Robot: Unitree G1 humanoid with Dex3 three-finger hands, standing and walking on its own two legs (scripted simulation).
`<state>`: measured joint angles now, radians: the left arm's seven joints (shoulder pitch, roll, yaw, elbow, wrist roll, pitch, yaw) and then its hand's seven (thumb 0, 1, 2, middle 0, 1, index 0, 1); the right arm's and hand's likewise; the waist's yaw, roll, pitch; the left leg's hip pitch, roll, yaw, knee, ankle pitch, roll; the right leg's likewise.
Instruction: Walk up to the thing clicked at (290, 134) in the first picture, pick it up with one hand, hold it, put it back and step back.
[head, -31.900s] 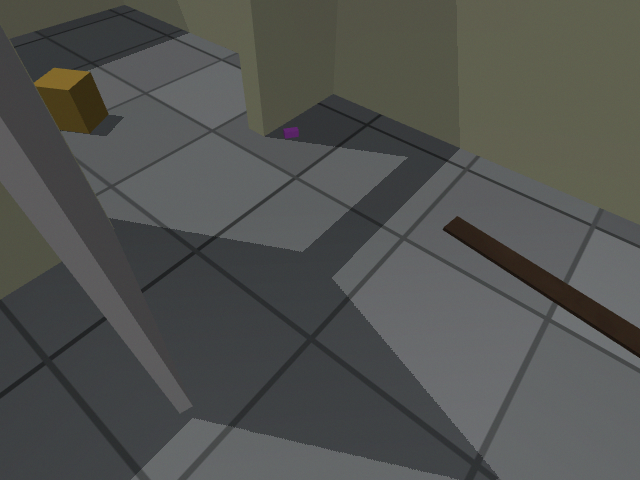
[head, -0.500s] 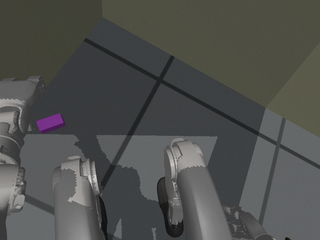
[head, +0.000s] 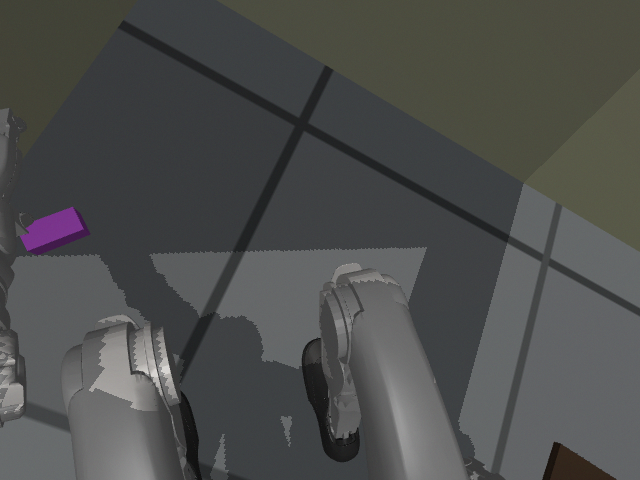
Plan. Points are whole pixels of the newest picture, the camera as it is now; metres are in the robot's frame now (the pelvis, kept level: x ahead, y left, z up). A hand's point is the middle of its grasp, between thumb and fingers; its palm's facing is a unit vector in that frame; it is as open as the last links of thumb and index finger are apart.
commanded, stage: home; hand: left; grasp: from above
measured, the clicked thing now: (55, 231) +0.47 +0.27 -0.31
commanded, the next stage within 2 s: none
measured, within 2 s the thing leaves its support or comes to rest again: neither
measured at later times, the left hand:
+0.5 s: hand out of the picture +0.31 +0.24 +0.06, palm faces -0.16 -0.81 -0.57, open 7.5 cm
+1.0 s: hand out of the picture +0.24 +0.21 +0.27, palm faces +0.18 -0.96 -0.21, open 7.4 cm
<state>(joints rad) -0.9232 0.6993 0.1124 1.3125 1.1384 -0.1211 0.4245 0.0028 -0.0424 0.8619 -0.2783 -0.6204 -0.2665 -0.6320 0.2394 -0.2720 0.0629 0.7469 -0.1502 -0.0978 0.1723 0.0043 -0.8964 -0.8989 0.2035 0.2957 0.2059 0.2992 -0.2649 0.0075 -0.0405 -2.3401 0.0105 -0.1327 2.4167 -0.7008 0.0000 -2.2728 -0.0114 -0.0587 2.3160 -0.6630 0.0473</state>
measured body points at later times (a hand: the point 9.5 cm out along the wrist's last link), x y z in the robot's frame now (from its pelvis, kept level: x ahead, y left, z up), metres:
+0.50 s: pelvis +0.00 +0.00 +0.17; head +0.16 +0.04 +0.59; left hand +0.31 +0.28 +0.09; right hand +0.22 -0.25 +0.07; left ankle +0.07 +0.12 -0.30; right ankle +0.10 -0.13 -0.30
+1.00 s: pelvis +0.05 +0.00 +0.35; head +0.12 +0.03 +0.79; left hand +0.23 +0.26 +0.29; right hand +0.23 -0.22 +0.26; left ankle +0.07 +0.12 -0.30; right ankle +0.10 -0.13 -0.30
